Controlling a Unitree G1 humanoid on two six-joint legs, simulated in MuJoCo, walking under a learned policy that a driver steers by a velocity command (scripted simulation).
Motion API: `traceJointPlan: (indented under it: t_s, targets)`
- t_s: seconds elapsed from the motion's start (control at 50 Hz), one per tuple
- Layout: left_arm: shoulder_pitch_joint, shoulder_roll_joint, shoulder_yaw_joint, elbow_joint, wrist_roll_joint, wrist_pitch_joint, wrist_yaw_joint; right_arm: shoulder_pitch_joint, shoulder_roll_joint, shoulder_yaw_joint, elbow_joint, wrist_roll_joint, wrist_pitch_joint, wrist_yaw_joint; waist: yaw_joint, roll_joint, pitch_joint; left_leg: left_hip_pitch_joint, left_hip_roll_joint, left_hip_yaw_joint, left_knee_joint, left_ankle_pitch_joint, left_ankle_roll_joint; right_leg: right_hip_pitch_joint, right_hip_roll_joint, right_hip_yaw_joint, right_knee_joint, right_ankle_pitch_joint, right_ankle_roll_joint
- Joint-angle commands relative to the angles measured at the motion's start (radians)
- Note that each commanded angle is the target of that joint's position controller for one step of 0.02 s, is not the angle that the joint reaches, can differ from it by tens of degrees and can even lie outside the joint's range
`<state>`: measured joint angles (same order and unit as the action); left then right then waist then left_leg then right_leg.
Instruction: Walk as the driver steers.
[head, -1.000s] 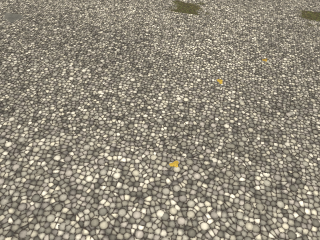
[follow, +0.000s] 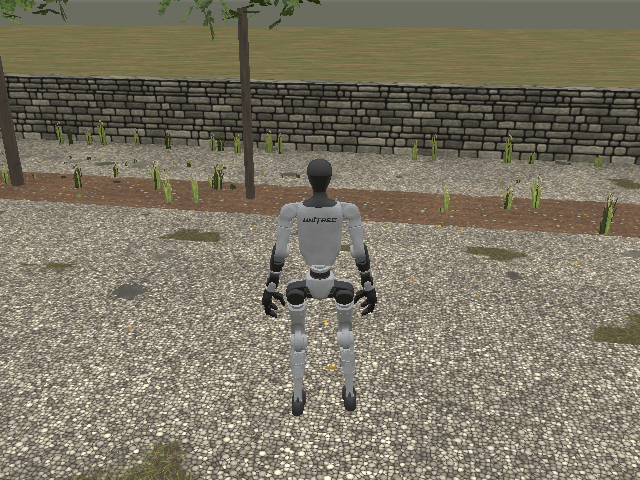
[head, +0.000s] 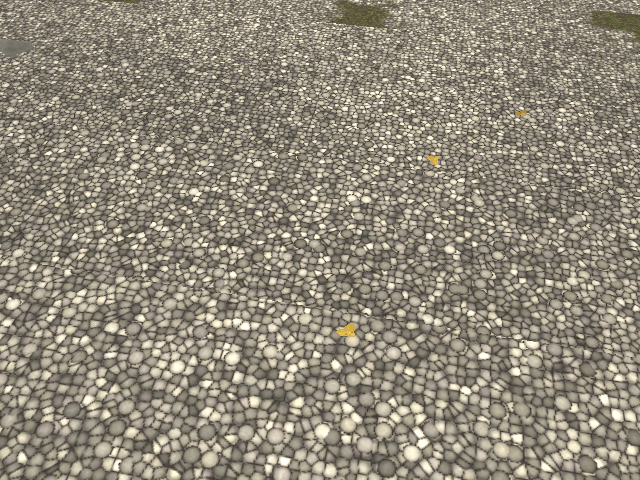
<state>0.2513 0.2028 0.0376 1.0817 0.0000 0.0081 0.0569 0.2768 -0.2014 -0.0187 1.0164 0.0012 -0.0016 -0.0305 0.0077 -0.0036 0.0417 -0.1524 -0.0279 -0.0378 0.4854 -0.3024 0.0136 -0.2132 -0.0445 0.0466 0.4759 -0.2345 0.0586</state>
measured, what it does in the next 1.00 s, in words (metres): stands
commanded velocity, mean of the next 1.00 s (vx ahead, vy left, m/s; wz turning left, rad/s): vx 0.00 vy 0.00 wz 0.00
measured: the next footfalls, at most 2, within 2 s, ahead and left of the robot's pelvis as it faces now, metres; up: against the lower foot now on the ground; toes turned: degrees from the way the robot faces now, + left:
left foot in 1.64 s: +0.44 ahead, +0.08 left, +0.00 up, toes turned +2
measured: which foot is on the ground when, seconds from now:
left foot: down 0.00-1.00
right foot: down 0.00-1.00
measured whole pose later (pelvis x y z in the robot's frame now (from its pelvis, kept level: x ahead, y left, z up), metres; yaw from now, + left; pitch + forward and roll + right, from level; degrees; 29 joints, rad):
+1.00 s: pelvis +0.00 -0.01 +0.00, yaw -1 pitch -1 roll +0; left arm 0.30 0.17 0.01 1.12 -0.01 0.01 0.05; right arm 0.35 -0.16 0.00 1.08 0.01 -0.01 -0.04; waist 0.00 0.00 0.03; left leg -0.18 -0.01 -0.03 0.51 -0.32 0.00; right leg -0.25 -0.03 0.05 0.53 -0.27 0.03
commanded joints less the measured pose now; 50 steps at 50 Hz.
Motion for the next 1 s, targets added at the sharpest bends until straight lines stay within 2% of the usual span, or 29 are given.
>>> traceJointPlan:
  t_s: [0.02, 0.38, 0.94, 0.96, 0.98, 1.0]
  targets:
    - [0.045, 0.096, 0.013, -0.009, 0.000, -0.005, 0.003, 0.050, -0.096, -0.015, -0.014, 0.000, -0.007, -0.003, 0.000, 0.005, 0.020, -0.084, 0.032, -0.023, -0.110, 0.151, 0.012, 0.034, 0.015, -0.025, -0.054, 0.124, -0.018]
    - [0.077, 0.072, -0.001, 0.026, -0.002, -0.004, 0.001, 0.097, -0.073, -0.001, 0.034, 0.002, -0.007, -0.005, -0.002, 0.003, 0.032, -0.095, 0.029, -0.010, -0.109, 0.133, 0.005, 0.018, 0.023, -0.027, -0.053, 0.109, -0.026]
    - [0.114, 0.054, -0.012, 0.027, -0.004, -0.006, -0.002, 0.152, -0.049, 0.007, 0.057, 0.004, -0.009, -0.010, -0.004, 0.003, 0.040, -0.108, 0.027, 0.005, -0.096, 0.121, -0.004, 0.002, 0.031, -0.027, -0.043, 0.105, -0.038]
    - [0.132, 0.040, -0.016, 0.037, -0.003, -0.005, -0.002, 0.172, -0.039, 0.009, 0.068, 0.003, -0.008, -0.011, -0.005, 0.007, 0.015, -0.098, 0.018, 0.013, -0.105, 0.020, -0.001, 0.013, 0.044, -0.042, -0.041, 0.018, -0.039]
    - [0.134, 0.041, -0.014, 0.039, -0.008, -0.003, 0.000, 0.177, -0.050, 0.004, 0.070, 0.009, -0.005, -0.014, -0.007, 0.019, 0.027, -0.114, 0.011, 0.012, -0.109, -0.144, 0.012, -0.005, 0.070, -0.066, -0.013, -0.123, -0.046]
    - [0.131, 0.050, -0.010, 0.034, -0.013, -0.004, 0.002, 0.171, -0.078, -0.004, 0.062, 0.015, -0.003, -0.018, -0.010, 0.041, 0.055, -0.144, 0.020, -0.012, -0.118, -0.324, 0.037, -0.050, 0.091, -0.087, 0.024, -0.283, -0.058]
